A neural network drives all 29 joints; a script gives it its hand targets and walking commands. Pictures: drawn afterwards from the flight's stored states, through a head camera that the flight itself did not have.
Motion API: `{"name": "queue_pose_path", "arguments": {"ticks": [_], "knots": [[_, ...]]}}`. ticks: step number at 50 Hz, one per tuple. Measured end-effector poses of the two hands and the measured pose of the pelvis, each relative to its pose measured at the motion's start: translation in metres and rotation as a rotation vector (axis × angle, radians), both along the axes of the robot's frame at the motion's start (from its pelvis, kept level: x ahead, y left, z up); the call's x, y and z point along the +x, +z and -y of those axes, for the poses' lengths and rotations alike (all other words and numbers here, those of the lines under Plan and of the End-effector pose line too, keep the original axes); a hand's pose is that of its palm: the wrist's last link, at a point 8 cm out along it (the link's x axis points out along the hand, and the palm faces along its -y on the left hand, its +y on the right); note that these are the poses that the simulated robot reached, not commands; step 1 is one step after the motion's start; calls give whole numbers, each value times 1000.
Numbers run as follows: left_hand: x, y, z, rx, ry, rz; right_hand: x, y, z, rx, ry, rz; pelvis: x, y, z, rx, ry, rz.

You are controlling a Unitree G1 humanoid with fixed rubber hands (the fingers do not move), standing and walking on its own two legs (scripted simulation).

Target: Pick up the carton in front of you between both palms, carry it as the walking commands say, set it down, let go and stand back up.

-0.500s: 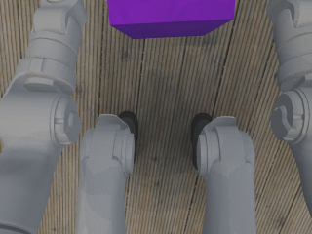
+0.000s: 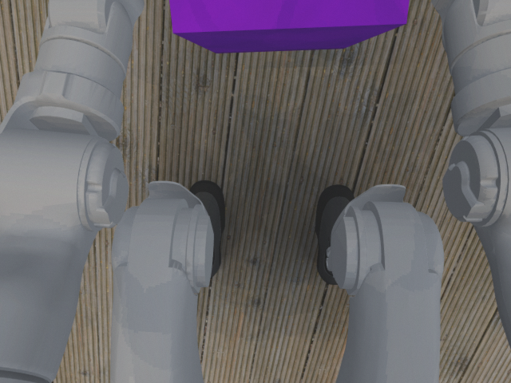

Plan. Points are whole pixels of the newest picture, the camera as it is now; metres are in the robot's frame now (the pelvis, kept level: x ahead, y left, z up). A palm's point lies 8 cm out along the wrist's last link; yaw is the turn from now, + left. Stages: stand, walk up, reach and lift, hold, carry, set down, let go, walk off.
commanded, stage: reach and lift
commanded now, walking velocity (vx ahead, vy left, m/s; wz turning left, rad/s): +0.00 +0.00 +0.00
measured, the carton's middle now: out of the picture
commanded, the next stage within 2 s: none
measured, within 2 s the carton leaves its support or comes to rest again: leaves its support in 0.50 s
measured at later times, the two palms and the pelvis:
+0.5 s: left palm out of the picture +0.56 +0.14 -0.17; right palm out of the picture +0.57 -0.16 -0.16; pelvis +0.00 +0.00 -0.01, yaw -1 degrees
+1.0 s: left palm out of the picture +0.51 +0.14 +0.06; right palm out of the picture +0.51 -0.16 +0.05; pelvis -0.02 -0.01 +0.10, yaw -1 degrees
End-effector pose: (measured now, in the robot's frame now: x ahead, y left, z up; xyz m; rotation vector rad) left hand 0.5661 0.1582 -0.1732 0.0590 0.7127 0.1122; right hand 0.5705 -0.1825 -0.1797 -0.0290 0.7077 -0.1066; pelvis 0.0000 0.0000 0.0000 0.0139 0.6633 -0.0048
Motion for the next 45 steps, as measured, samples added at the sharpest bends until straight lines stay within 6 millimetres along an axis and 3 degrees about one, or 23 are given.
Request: {"name": "queue_pose_path", "arguments": {"ticks": [6,20,25,28,32,39,45], "knots": [[-6,-2,19,-37,1,-11,-1,6,-16,5,48,-3,-7,2,2,2,-7,20],[-7,-5,14,-85,-3,-13,1,5,-17,33,30,-23,-2,-6,0,-5,-12,45],[-5,6,14,-33,9,-10,3,15,-22,19,7,-13,3,-7,-1,-10,-10,28],[-6,28,15,-25,55,20,3,38,-26,18,-11,22,4,-3,-1,-10,-8,41],[-14,73,16,-48,76,50,-4,84,-25,38,-18,52,4,9,0,-8,-3,-5],[-43,146,25,-35,49,16,-33,162,-17,25,-23,23,0,48,3,-2,-4,-86],[-54,198,25,-31,55,30,-49,206,-16,54,-40,37,-13,78,7,13,-20,-89]]}}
